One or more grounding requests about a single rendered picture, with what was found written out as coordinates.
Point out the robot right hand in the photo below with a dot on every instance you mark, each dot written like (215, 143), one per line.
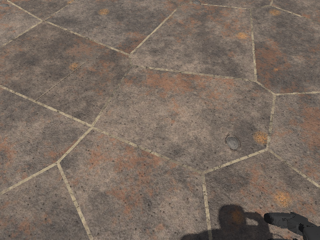
(295, 223)

